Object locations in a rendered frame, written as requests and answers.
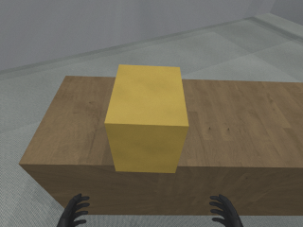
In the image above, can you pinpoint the carton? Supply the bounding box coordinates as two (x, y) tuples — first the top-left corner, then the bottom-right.
(104, 64), (189, 173)

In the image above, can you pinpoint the left robot hand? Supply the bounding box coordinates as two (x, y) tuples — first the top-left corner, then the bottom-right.
(57, 193), (90, 227)

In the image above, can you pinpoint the pedestal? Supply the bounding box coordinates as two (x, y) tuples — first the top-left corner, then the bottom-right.
(18, 76), (303, 216)

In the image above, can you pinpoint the right robot hand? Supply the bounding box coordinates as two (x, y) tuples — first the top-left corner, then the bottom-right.
(209, 194), (243, 227)

